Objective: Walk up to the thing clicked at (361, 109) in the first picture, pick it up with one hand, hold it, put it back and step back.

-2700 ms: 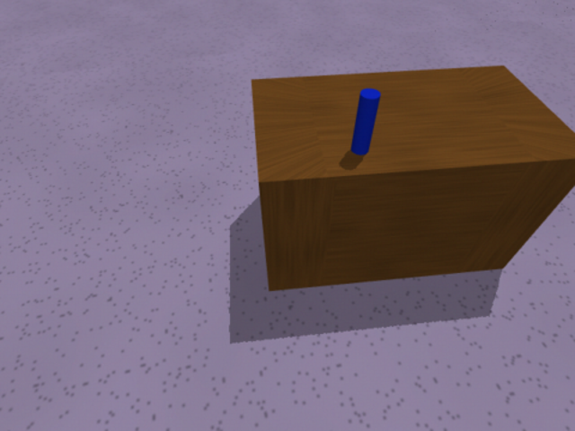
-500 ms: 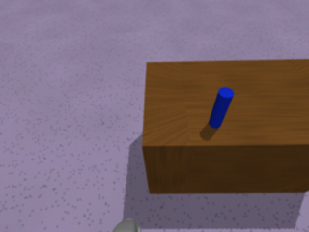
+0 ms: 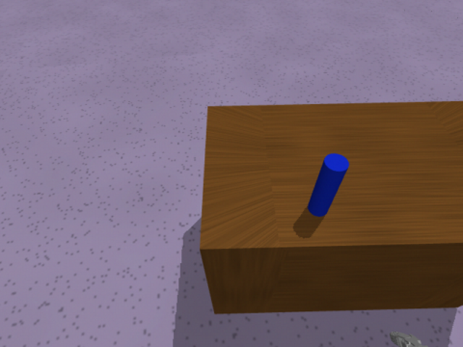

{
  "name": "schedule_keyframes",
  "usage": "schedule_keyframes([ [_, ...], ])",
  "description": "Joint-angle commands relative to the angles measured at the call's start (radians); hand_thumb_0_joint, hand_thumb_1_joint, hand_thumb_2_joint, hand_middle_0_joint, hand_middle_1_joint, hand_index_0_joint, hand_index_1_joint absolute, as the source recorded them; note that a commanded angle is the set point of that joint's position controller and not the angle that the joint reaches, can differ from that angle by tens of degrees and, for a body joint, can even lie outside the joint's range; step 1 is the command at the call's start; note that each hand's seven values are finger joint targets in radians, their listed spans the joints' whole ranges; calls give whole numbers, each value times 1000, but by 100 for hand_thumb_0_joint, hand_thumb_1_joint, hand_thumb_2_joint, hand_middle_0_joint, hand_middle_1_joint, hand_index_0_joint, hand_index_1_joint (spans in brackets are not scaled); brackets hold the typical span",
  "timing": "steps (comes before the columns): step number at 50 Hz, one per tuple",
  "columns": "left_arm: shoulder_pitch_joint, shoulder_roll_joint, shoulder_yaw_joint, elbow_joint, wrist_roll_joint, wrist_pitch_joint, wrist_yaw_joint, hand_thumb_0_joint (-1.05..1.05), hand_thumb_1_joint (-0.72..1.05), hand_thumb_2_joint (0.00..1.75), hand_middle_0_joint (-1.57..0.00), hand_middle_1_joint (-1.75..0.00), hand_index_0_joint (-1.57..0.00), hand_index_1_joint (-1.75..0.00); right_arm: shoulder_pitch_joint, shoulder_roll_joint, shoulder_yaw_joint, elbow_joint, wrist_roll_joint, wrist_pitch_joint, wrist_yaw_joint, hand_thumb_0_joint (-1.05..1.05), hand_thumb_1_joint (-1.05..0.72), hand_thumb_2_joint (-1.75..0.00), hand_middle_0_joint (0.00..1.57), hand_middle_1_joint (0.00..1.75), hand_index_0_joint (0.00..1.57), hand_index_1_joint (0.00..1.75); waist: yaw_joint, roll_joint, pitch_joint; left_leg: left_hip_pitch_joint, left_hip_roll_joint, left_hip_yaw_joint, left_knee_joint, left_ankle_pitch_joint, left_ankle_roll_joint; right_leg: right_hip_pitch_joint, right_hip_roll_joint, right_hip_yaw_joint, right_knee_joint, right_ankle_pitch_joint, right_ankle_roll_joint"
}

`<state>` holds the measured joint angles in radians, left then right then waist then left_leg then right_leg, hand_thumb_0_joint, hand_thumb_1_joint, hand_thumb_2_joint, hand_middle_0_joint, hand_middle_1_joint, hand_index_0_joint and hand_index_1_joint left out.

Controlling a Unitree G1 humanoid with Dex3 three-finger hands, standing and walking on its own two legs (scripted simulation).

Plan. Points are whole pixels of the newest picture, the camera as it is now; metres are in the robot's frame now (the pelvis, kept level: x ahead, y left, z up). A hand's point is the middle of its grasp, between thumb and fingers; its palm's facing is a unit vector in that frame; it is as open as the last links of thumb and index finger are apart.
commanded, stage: walk up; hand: right
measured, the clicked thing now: (326, 187) +0.47 -0.20 -0.06
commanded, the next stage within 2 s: stand in 1.04 s
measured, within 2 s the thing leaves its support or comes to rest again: neither
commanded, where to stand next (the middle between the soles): +0.05 +0.01 m, yaw +0 degrees
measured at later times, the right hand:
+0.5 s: hand out of the picture +0.09 -0.25 -0.13, palm faces -0.03 +0.94 -0.35, open 7.4 cm
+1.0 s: hand out of the picture +0.10 -0.24 -0.13, palm faces -0.03 +0.94 -0.33, open 7.4 cm
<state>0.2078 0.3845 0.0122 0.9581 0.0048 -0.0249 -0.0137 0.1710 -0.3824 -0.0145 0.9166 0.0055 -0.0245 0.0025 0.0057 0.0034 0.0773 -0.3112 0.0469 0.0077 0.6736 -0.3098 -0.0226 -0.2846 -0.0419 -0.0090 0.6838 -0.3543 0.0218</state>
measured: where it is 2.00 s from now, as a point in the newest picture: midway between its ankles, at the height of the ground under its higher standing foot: outside the picture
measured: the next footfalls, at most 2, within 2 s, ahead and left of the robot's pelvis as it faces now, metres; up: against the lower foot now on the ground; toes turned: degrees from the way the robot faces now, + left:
none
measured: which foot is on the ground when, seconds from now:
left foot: down 0.00-1.00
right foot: down 0.00-1.00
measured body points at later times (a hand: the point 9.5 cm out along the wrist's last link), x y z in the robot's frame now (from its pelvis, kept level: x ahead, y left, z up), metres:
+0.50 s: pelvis +0.01 +0.00 +0.02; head +0.02 +0.01 +0.47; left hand +0.11 +0.31 -0.11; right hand +0.09 -0.30 -0.10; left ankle +0.03 +0.14 -0.72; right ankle +0.01 -0.14 -0.72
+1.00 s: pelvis +0.02 +0.01 +0.03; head +0.02 +0.01 +0.48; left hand +0.08 +0.31 -0.11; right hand +0.10 -0.29 -0.11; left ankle +0.03 +0.14 -0.72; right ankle +0.01 -0.14 -0.72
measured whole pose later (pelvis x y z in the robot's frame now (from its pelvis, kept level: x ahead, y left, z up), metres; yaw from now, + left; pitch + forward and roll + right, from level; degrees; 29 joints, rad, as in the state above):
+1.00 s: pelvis +0.02 +0.01 +0.03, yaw +1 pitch -2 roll +0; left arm 0.10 0.35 0.01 1.17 0.01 -0.01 -0.01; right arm 0.08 -0.34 -0.01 1.16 0.00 0.00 0.01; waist 0.00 0.00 0.05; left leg -0.14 0.03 0.00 0.35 -0.17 -0.02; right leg -0.09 -0.05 -0.04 0.33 -0.19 0.04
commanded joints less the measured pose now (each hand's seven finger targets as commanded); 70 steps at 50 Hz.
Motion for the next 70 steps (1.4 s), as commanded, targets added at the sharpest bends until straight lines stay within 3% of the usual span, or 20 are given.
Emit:
schedule_keyframes([
  [1,-44,222,51,-33,0,-32,21,0,90,90,-20,-30,-20,-30,-33,-215,-49,-7,3,-25,-2,0,-90,-90,20,30,20,30,4,-65,-108,69,75,-93,-104,261,92,44,-80,83,-185,261,-80],
  [3,-78,235,52,-15,-3,-32,23,0,90,90,-20,-30,-20,-30,-36,-200,-42,21,3,-18,-3,0,-90,-90,20,30,20,30,-8,-66,-114,100,49,-61,-113,268,70,51,-111,108,-204,308,-91],
  [6,-111,228,46,6,-8,-29,26,0,90,90,-20,-30,-20,-30,-46,-199,-38,60,3,-14,-3,0,-90,-90,20,30,20,30,-9,-54,-131,138,53,-62,-146,304,66,75,-114,96,-220,338,-86],
  [9,-137,216,39,28,-8,-22,27,0,90,90,-20,-30,-20,-30,-84,-201,-34,85,0,-10,-2,0,-90,-90,20,30,20,30,1,-41,-120,139,61,-72,-192,300,68,93,-98,73,-252,296,-66],
  [18,-186,194,32,98,-8,-8,19,0,90,90,-20,-30,-20,-30,-138,-195,-23,151,-5,-8,-2,0,-90,-90,20,30,20,30,12,11,-105,147,77,-90,-318,252,58,165,-84,48,-334,230,-49],
  [22,-211,192,31,115,-3,-6,17,0,90,90,-20,-30,-20,-30,-141,-194,-25,172,-9,-7,-2,0,-90,-90,20,30,20,30,1,18,-99,149,78,-88,-356,207,50,172,-85,44,-370,216,-44],
  [30,-206,185,35,141,0,-8,16,0,90,90,-20,-30,-20,-30,-135,-186,-25,185,-7,-7,-3,0,-90,-90,20,30,20,30,-4,11,-119,181,79,-77,-366,253,44,192,-88,40,-395,255,-37],
  [34,-195,182,31,149,3,-7,15,0,90,90,-20,-30,-20,-30,-150,-186,-26,180,-9,-2,-2,0,-90,-90,20,30,20,30,-4,11,-83,174,72,-80,-373,188,44,156,-86,45,-423,210,-32],
  [40,-186,178,33,150,5,-8,15,0,90,90,-20,-30,-20,-30,-139,-185,-30,186,-10,-2,-3,0,-90,-90,20,30,20,30,-5,12,-101,176,74,-85,-387,192,45,181,-89,41,-418,220,-31],
  [51,-162,176,37,149,7,-8,19,0,90,90,-20,-30,-20,-30,-137,-174,-31,180,-8,0,-3,0,-90,-90,20,30,20,30,-2,-3,-114,197,72,-79,-371,258,43,187,-91,34,-414,260,-26],
  [52,-159,190,35,144,8,-11,22,0,90,90,-20,-30,-20,-30,-146,-179,-29,169,-15,-4,-6,0,-90,-90,20,30,20,30,-5,-11,-102,201,92,-89,-365,354,39,181,-105,42,-404,331,-27],
  [53,-155,183,36,144,6,-10,23,0,90,90,-20,-30,-20,-30,-136,-184,-29,172,-13,-5,-8,0,-90,-90,20,30,20,30,-5,-2,-104,198,90,-86,-364,366,37,190,-105,44,-410,347,-24],
  [68,-151,188,28,129,5,-7,21,0,90,90,-20,-30,-20,-30,-126,-181,-23,168,-13,-2,-4,0,-90,-90,20,30,20,30,-9,3,-113,187,88,-85,-384,296,32,199,-104,38,-422,271,-25],
  [70,-152,185,27,128,6,-5,19,0,90,90,-20,-30,-20,-30,-134,-183,-22,168,-13,-2,-4,0,-90,-90,20,30,20,30,-6,9,-101,176,85,-87,-393,248,31,194,-103,41,-426,234,-28],
])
